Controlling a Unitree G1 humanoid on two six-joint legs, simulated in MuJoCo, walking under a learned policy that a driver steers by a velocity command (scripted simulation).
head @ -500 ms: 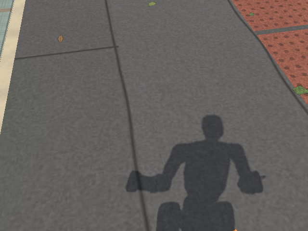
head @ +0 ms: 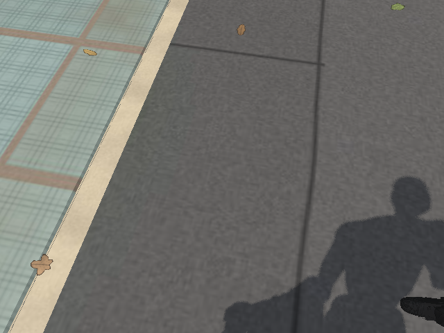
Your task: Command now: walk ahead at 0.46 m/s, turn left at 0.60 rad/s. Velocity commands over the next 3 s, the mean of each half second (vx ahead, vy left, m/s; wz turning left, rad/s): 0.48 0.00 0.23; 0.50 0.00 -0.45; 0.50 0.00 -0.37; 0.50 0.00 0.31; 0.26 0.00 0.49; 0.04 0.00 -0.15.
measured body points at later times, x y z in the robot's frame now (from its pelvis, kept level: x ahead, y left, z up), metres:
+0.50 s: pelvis +0.31 +0.00 +0.00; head +0.34 +0.00 +0.45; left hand +0.51 +0.25 -0.07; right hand +0.35 -0.30 -0.12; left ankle +0.10 +0.09 -0.70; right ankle +0.45 -0.08 -0.72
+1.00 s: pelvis +0.61 +0.02 +0.01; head +0.63 +0.02 +0.46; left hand +0.68 +0.31 -0.10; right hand +0.80 -0.25 -0.05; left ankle +0.73 +0.12 -0.71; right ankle +0.45 -0.08 -0.70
